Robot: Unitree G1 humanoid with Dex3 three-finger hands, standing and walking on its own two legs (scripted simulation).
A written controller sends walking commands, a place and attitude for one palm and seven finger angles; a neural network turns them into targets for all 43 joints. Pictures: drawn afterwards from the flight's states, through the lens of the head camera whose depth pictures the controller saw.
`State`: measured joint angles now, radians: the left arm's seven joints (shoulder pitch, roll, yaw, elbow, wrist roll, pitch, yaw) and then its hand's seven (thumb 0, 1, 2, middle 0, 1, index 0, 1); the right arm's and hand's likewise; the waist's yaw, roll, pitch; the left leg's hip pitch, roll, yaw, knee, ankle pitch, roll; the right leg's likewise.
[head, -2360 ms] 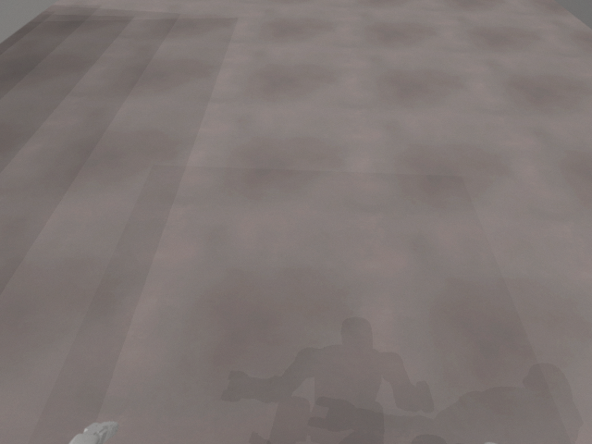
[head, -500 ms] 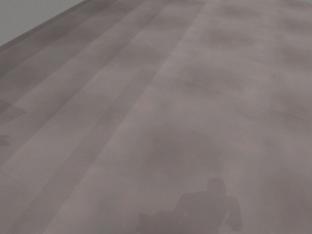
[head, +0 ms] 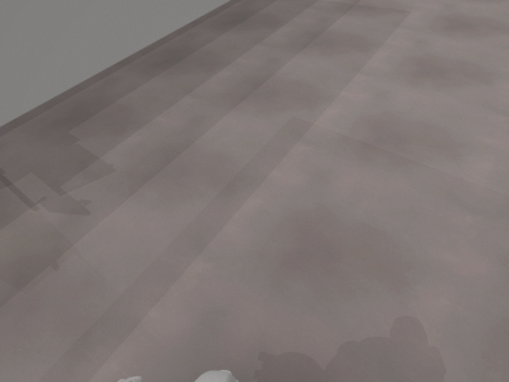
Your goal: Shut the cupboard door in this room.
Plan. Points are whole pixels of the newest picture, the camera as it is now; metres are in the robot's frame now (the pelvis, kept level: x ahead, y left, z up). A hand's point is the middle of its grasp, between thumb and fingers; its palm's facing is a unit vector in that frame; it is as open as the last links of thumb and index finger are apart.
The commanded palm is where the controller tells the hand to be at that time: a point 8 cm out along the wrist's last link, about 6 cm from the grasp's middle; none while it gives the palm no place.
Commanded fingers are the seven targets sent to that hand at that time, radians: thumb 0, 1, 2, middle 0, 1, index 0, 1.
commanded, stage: turn or walk to find it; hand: left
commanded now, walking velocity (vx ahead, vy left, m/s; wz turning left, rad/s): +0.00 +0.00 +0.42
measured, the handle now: out of the picture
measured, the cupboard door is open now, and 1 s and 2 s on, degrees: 88 88 88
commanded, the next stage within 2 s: stand and wait in 0.76 s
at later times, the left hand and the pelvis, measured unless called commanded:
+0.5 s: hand out of the picture -0.01 +0.27 -0.17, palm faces +0.24 -0.94 -0.23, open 7.4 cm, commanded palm none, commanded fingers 0.00 0.90 0.90 -0.20 -0.30 -0.20 -0.30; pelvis -0.02 +0.05 +0.01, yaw +11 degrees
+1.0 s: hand out of the picture -0.05 +0.21 -0.15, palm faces +0.38 -0.89 -0.24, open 7.4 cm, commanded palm none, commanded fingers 0.00 0.90 0.90 -0.20 -0.30 -0.20 -0.30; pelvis -0.04 +0.01 +0.01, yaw +22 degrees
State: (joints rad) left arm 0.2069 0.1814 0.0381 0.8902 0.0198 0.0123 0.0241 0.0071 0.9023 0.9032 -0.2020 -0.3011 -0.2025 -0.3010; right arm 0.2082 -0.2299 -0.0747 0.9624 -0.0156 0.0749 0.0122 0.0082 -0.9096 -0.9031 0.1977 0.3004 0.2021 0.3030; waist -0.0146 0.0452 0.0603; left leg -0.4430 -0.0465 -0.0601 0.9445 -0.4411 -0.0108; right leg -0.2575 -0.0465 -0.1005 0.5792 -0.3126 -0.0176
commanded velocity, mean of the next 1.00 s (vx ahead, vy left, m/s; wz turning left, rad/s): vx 0.00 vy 0.00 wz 0.31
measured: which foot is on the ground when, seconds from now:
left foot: up 0.00-0.28, down 0.30-0.74, up 0.76-1.00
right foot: down 0.00-0.30, up 0.32-0.72, down 0.74-1.00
